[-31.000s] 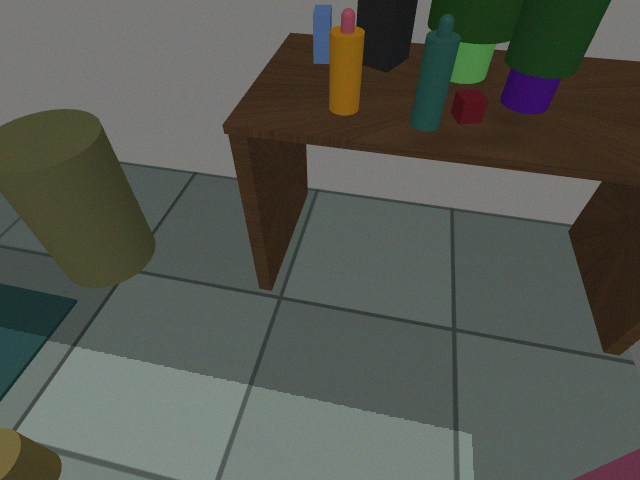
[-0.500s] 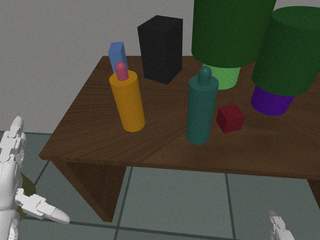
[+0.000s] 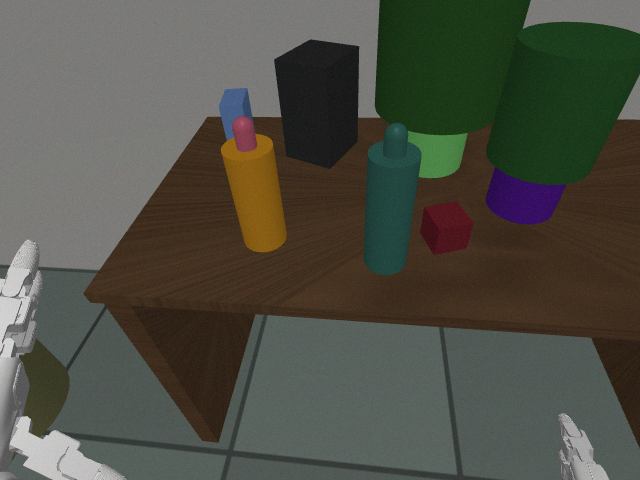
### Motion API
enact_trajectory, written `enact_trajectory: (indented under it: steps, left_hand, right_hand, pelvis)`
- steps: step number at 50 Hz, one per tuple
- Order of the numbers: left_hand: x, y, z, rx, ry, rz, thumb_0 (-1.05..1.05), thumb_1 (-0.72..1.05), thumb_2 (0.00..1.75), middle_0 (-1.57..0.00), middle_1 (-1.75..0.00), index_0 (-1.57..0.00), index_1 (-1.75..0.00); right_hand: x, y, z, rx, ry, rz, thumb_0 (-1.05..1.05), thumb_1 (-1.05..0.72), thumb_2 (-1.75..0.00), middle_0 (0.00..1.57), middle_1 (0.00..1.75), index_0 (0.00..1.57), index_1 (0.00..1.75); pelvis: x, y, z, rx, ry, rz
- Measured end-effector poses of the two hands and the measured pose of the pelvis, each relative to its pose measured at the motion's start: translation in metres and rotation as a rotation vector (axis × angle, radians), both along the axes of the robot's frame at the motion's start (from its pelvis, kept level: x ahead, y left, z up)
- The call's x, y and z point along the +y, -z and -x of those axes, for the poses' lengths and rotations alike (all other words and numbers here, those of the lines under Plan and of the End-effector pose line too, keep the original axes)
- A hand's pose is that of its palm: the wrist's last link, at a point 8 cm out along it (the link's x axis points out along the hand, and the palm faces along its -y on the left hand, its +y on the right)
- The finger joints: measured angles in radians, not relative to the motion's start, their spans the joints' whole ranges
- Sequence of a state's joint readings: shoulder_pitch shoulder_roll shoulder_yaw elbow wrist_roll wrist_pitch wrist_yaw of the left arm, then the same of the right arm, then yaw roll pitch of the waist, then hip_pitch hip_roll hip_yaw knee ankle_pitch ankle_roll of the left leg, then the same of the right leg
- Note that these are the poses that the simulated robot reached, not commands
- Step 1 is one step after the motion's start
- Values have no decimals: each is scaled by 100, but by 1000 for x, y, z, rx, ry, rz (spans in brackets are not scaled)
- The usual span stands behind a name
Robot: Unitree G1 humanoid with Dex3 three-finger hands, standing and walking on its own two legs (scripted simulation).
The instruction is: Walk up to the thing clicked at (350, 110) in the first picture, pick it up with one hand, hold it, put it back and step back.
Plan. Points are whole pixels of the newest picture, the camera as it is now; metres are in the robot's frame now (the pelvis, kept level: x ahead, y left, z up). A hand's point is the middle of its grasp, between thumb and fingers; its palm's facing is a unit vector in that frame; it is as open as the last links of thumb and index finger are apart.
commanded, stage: home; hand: left
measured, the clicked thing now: (254, 184) +0.56 +0.14 +0.11
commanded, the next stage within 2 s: none
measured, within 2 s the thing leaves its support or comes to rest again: neither
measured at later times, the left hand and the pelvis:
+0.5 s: hand (167, 463) +0.18 +0.20 -0.01, palm faces +0.13 -0.96 -0.26, open 16.9 cm; pelvis +0.01 +0.01 +0.00, yaw +0 degrees
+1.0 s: hand (201, 449) +0.21 +0.19 -0.07, palm faces +0.08 -0.96 -0.26, open 17.2 cm; pelvis +0.03 +0.01 -0.02, yaw -1 degrees
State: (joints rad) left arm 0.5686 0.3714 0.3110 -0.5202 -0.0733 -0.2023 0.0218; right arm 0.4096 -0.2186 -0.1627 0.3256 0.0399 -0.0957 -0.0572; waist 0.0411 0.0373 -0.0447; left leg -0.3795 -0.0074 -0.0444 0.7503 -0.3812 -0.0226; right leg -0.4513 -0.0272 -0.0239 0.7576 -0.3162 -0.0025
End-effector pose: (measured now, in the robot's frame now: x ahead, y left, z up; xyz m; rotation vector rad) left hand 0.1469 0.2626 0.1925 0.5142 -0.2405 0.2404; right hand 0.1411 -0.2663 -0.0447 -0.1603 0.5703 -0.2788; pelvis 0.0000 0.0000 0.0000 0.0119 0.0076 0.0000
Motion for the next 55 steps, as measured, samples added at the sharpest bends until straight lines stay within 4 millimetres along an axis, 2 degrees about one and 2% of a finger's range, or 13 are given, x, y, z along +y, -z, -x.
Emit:
enact_trajectory:
  steps: [3, 7, 12, 15, 21, 25, 29, 32, 38, 44, 49, 55]
  left_hand:
    - [9, -10, 1, -54, -14, -32, -1, -52, 6, -6, -6, -7, -5]
    - [17, 5, -5, -46, -41, 25, -1, -49, 9, -6, -7, -7, -6]
    - [4, 55, -7, 98, -16, 163, -1, -44, 12, -6, -8, -7, -7]
    - [-2, 88, -3, 232, -18, 226, -1, -41, 14, -7, -8, -8, -7]
    - [-4, 144, 5, 473, -69, 302, -1, -41, 14, -7, -8, -8, -7]
    - [-12, 180, -2, 591, -67, 342, -1, -44, 13, -6, -8, -7, -7]
    - [-27, 218, -12, 710, -45, 396, -1, -43, 12, -6, -8, -7, -7]
    - [-33, 236, -19, 769, -43, 422, -1, -43, 13, -6, -8, -7, -7]
    - [-23, 245, -33, 784, -92, 405, -1, -43, 12, -6, -7, -7, -7]
    - [-21, 238, -43, 787, -101, 362, -1, -45, 11, -6, -7, -7, -6]
    - [-24, 240, -44, 807, -111, 359, 0, -48, 9, -6, -6, -6, -6]
    - [-28, 243, -37, 830, -125, 377, 0, -49, 8, -6, -6, -6, -6]
  right_hand:
    - [0, 0, 3, -9, 7, -4, -1, 47, -10, 8, 8, 8, 9]
    - [15, -2, -2, -32, -34, -28, -1, 32, -24, 10, 12, 10, 13]
    - [52, 3, -10, -18, -124, -91, -1, 2, -41, 12, 17, 12, 17]
    - [64, 9, -11, 18, -148, -111, -1, -16, -50, 14, 19, 14, 19]
    - [53, 16, -14, 64, -114, -66, 0, -46, -65, 16, 23, 17, 23]
    - [47, 13, -23, 56, -106, -28, 0, -63, -75, 18, 26, 18, 26]
    - [51, 8, -30, 46, -116, -12, 1, -76, -82, 19, 28, 19, 28]
    - [54, 9, -32, 58, -122, -5, 1, -82, -85, 19, 28, 19, 29]
    - [47, 31, -28, 166, -96, 12, 1, -88, -88, 20, 29, 20, 30]
    - [43, 47, -23, 206, -55, -8, 1, -89, -89, 20, 30, 20, 30]
    - [42, 51, -22, 214, -44, -18, 1, -90, -90, 20, 30, 20, 30]
    - [40, 47, -24, 208, -56, -3, 1, -90, -90, 20, 30, 20, 30]
  pelvis:
    - [2, -1, 1, -12, 4, -1]
    - [3, -2, 4, -16, 10, -5]
    - [4, -2, 4, 1, 10, -4]
    - [6, -1, 1, 17, 6, 0]
    - [10, 0, -8, 43, 2, 5]
    - [10, 3, -11, 64, 3, 3]
    - [9, 5, -16, 88, 4, 4]
    - [9, 7, -21, 103, 6, 9]
    - [11, 12, -30, 112, 7, 27]
    - [15, 15, -35, 116, 13, 33]
    - [14, 16, -34, 119, 17, 30]
    - [10, 17, -30, 121, 15, 30]
